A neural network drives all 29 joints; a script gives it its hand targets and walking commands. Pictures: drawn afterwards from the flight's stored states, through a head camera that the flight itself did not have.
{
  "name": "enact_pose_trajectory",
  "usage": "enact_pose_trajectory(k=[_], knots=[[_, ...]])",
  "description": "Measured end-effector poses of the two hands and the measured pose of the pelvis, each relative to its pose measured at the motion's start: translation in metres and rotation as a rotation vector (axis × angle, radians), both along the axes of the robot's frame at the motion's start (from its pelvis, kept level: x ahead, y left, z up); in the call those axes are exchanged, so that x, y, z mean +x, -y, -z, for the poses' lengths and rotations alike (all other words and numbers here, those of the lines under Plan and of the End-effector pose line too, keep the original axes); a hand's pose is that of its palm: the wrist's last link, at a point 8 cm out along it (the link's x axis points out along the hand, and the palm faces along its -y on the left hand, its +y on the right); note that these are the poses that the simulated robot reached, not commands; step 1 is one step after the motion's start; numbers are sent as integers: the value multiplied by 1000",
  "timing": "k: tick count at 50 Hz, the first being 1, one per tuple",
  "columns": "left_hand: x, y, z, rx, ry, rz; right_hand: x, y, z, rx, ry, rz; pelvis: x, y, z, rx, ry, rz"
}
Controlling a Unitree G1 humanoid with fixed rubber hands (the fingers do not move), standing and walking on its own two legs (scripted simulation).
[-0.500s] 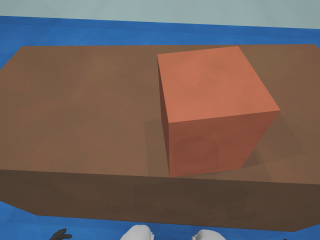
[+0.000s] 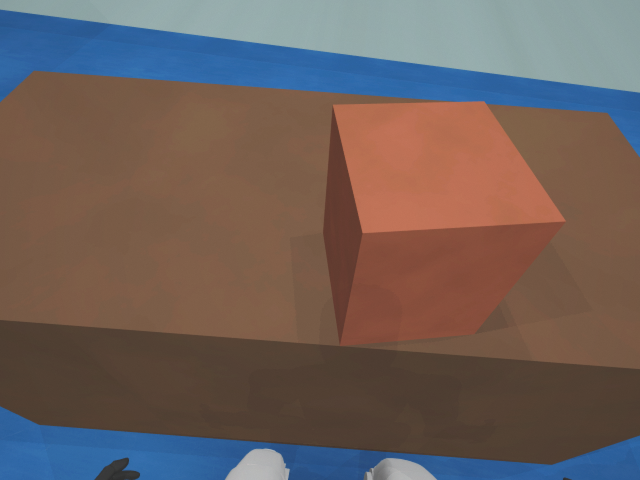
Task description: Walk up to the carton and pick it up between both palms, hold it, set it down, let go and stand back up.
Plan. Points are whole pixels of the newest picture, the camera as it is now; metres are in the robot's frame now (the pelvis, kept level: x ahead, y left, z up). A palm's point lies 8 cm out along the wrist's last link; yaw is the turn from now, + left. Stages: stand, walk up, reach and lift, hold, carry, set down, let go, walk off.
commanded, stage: walk up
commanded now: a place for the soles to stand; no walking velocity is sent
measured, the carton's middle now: (409, 228) +0.41 -0.09 +0.08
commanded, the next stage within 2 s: none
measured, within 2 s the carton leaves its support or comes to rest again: neither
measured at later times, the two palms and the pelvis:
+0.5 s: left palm out of the picture +0.08 +0.30 -0.10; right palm out of the picture +0.07 -0.32 -0.09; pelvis +0.00 -0.01 +0.00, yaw +0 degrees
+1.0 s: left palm out of the picture +0.09 +0.30 -0.10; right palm out of the picture +0.06 -0.32 -0.08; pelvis -0.01 -0.01 +0.00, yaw +0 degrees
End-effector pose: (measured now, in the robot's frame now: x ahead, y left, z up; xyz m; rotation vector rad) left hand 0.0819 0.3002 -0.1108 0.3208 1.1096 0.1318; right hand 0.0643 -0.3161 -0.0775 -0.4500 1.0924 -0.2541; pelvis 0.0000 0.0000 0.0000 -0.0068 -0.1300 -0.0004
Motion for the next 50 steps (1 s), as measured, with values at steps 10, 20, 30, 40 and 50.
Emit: enact_pose_trajectory(k=[10,20,30,40,50], knots=[[2,2,-9,16,20,3,5,2,8,26,-5,-2,3,3,-1,10,-6,-5],[1,1,-10,33,-9,-1,4,2,9,33,-13,-15,3,7,-2,7,-9,0],[4,-9,-12,32,10,-4,10,-8,8,32,-11,-19,6,-2,-2,3,-14,-10],[4,5,-12,22,9,2,6,4,6,31,-4,-13,3,9,-4,8,-13,-3],[4,2,-10,39,-21,-4,-8,8,4,12,-13,-9,-7,10,-3,4,0,0]])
